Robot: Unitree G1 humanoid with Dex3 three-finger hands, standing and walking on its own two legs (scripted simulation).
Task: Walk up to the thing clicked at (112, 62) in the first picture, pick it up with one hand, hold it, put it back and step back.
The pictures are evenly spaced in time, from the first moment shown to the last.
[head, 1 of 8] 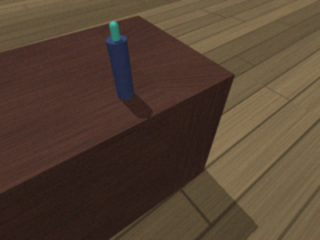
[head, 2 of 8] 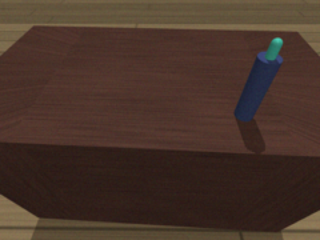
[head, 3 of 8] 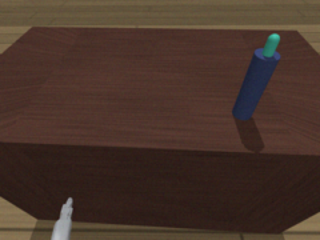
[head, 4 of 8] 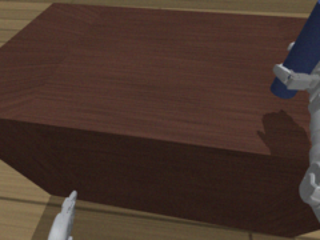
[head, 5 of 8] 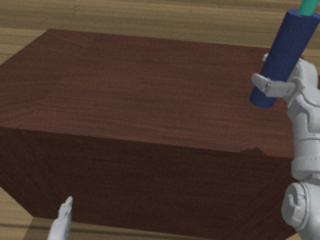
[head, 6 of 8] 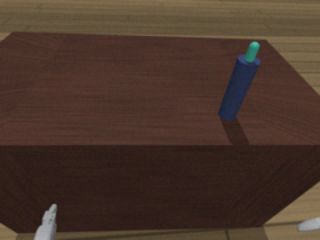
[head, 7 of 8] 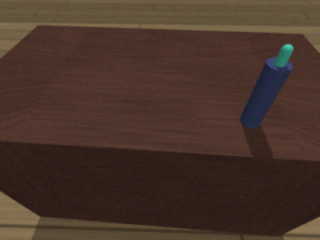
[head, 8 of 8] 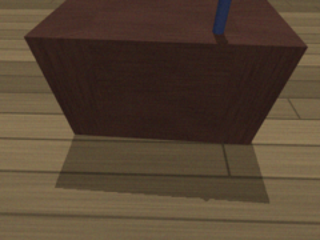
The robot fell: no
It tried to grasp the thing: yes
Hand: right
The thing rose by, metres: 0.24
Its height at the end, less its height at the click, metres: +0.00
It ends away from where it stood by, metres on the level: 0.02
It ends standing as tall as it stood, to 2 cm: yes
